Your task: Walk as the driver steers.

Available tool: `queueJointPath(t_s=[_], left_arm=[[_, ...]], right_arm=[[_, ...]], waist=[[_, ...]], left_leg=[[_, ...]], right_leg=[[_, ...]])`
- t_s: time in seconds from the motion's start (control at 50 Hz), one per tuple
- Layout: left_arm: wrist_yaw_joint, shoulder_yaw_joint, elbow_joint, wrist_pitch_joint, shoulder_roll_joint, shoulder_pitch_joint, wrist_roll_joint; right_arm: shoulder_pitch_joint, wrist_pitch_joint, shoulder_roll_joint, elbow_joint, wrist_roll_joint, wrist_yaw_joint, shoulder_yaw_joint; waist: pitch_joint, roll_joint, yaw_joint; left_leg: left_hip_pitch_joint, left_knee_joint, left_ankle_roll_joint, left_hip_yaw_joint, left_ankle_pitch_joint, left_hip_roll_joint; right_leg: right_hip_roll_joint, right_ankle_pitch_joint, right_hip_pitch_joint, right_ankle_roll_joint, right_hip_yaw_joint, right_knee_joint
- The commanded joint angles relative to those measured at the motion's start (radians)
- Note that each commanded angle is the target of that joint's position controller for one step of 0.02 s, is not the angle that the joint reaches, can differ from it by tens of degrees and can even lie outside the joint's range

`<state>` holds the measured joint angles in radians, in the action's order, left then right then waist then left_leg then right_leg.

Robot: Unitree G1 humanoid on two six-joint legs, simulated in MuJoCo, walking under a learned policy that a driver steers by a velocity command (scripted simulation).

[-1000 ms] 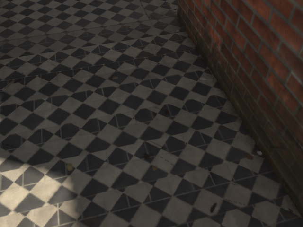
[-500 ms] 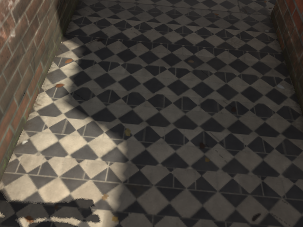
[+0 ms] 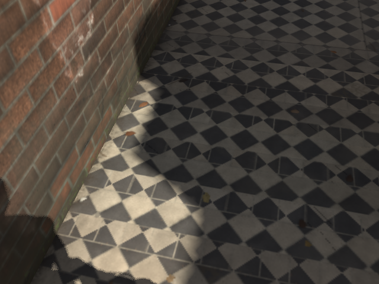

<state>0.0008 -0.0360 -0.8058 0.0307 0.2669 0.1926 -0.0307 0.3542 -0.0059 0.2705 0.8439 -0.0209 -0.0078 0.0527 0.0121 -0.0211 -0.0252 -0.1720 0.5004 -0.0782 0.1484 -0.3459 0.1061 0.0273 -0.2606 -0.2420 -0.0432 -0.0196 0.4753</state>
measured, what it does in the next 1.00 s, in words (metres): walks ahead, turning right: left foot, then right foot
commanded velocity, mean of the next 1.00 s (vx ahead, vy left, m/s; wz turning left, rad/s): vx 0.47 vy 0.00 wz -0.43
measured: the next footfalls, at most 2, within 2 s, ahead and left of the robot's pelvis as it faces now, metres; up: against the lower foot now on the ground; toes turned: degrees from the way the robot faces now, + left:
left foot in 0.42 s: +0.37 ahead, +0.08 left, +0.00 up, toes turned -13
right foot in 0.96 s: +0.56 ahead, -0.21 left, +0.00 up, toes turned -35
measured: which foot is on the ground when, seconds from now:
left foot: up 0.00-0.40, down 0.42-0.98, up 1.00-1.00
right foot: down 0.00-0.44, up 0.46-0.94, down 0.96-1.00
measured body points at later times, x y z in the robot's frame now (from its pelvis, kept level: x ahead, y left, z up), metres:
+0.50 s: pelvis +0.23 +0.01 -0.01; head +0.27 +0.01 +0.44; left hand +0.26 +0.29 -0.15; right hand +0.39 -0.27 -0.10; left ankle +0.33 +0.08 -0.74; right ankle +0.04 -0.08 -0.67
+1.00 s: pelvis +0.47 -0.09 -0.02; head +0.51 -0.12 +0.42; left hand +0.78 -0.01 -0.12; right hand +0.31 -0.30 -0.16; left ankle +0.35 +0.08 -0.69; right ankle +0.53 -0.18 -0.74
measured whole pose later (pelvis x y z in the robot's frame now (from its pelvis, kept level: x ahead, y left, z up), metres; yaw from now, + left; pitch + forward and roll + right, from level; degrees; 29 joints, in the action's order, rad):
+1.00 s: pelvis +0.47 -0.09 -0.02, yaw -32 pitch +1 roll +0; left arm 0.05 -0.04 -0.72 0.02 0.25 0.02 -0.05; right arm 0.41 -0.05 0.24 0.91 -0.02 0.01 0.03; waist -0.08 0.00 -0.06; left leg -0.07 0.86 -0.01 -0.22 -0.48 -0.08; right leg 0.06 -0.16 -0.47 -0.16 -0.11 0.62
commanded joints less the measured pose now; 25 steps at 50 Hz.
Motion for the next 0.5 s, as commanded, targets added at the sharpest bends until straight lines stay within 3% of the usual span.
queueJointPath(t_s=[0.02,0.04,0.06,0.08,0.12,0.18,0.26,0.32,0.36,0.4,0.42,0.44,0.46,0.48,0.5], left_arm=[[-0.011,-0.064,-0.042,0.026,0.266,0.28,0.001],[0.0,-0.055,-0.036,0.024,0.212,0.232,0.012],[0.011,-0.042,-0.018,0.029,0.158,0.171,0.021],[0.017,-0.037,-0.008,0.034,0.136,0.14,0.019],[0.014,-0.033,-0.026,0.047,0.114,0.163,0.021],[0.006,-0.036,-0.07,0.053,0.107,0.242,0.032],[-0.003,-0.041,-0.098,0.046,0.109,0.303,0.026],[-0.007,-0.049,-0.102,0.04,0.132,0.323,0.02],[-0.011,-0.054,-0.091,0.038,0.144,0.289,0.018],[-0.008,-0.061,-0.074,0.04,0.166,0.237,0.021],[0.0,-0.06,-0.067,0.045,0.157,0.225,0.028],[0.005,-0.044,-0.03,0.051,0.088,0.234,0.035],[0.001,-0.031,-0.001,0.041,0.016,0.332,0.06],[-0.005,-0.045,-0.03,0.023,0.102,0.307,0.025],[0.006,-0.049,-0.031,0.018,0.103,0.248,0.015]], right_arm=[[-0.151,-0.04,0.088,-0.129,-0.01,0.001,0.011],[-0.144,-0.042,0.133,-0.121,-0.032,-0.004,0.023],[-0.134,-0.047,0.126,-0.104,-0.031,-0.017,0.022],[-0.126,-0.051,0.116,-0.093,-0.026,-0.026,0.02],[-0.147,-0.05,0.095,-0.09,-0.035,-0.036,0.012],[-0.224,-0.043,0.07,-0.12,-0.035,-0.038,0.0],[-0.381,-0.04,0.043,-0.176,-0.021,-0.039,-0.02],[-0.447,-0.044,0.051,-0.205,-0.007,-0.035,-0.025],[-0.403,-0.05,0.074,-0.201,-0.001,-0.026,-0.02],[-0.232,-0.059,0.116,-0.147,0.001,-0.006,0.0],[-0.099,-0.071,0.157,-0.113,-0.01,0.01,0.015],[0.064,-0.077,0.233,-0.109,-0.036,0.029,0.033],[0.036,-0.063,0.3,-0.113,-0.044,0.028,0.046],[-0.035,-0.054,0.208,-0.12,-0.027,0.024,0.034],[-0.106,-0.057,0.126,-0.131,-0.018,0.021,0.014]], waist=[[-0.078,0.241,0.131],[-0.141,0.123,0.083],[-0.161,0.092,0.052],[-0.144,0.1,0.036],[-0.11,0.124,0.038],[-0.085,0.113,0.05],[-0.095,0.123,0.089],[-0.084,0.137,0.104],[-0.066,0.142,0.067],[0.007,0.121,-0.017],[0.087,0.065,-0.079],[0.245,-0.062,-0.127],[0.306,-0.293,-0.052],[0.169,-0.146,-0.021],[0.049,-0.054,-0.003]], left_leg=[[-0.583,0.34,-0.019,-0.096,-0.216,0.006],[-0.596,0.446,-0.016,-0.066,-0.141,-0.074],[-0.581,0.47,-0.004,-0.072,-0.054,-0.106],[-0.554,0.469,0.013,-0.085,0.007,-0.125],[-0.525,0.474,0.049,-0.122,0.093,-0.138],[-0.543,0.431,0.095,-0.156,0.148,-0.14],[-0.508,0.255,0.123,-0.184,0.205,-0.121],[-0.423,0.146,0.112,-0.182,0.223,-0.097],[-0.302,0.085,0.089,-0.164,0.223,-0.09],[-0.04,0.003,0.053,-0.168,0.2,-0.055],[0.162,-0.033,0.024,-0.131,0.205,-0.104],[0.379,-0.08,-0.016,0.126,-0.078,-0.36],[0.477,-0.235,-0.096,0.569,-0.223,-0.569],[0.336,-0.261,-0.1,0.571,-0.308,-0.533],[0.206,-0.267,-0.086,0.403,-0.229,-0.484]], right_leg=[[-0.413,-0.523,0.356,-0.178,0.717,-0.374],[-0.401,-0.541,0.284,-0.209,0.699,-0.361],[-0.34,-0.462,0.241,-0.196,0.614,-0.355],[-0.283,-0.346,0.229,-0.173,0.526,-0.361],[-0.21,-0.078,0.231,-0.163,0.403,-0.357],[-0.179,0.207,0.252,-0.174,0.333,-0.328],[-0.154,0.368,0.222,-0.169,0.301,-0.291],[-0.166,0.464,0.213,-0.158,0.318,-0.238],[-0.184,0.517,0.187,-0.129,0.342,-0.195],[-0.155,0.653,0.133,-0.088,0.33,-0.037],[-0.092,0.606,0.057,-0.065,0.282,0.158],[-0.026,0.286,-0.072,-0.052,0.217,0.44],[0.096,-0.296,-0.327,-0.037,0.128,0.666],[0.008,-0.221,-0.391,-0.051,0.132,0.763],[-0.03,-0.124,-0.386,-0.052,0.125,0.75]])
Keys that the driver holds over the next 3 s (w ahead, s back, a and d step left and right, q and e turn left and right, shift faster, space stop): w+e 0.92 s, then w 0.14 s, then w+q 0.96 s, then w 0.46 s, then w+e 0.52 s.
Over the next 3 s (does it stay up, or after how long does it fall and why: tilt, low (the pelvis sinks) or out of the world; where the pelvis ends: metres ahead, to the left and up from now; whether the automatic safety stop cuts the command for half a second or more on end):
stays up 1.49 -0.34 -0.01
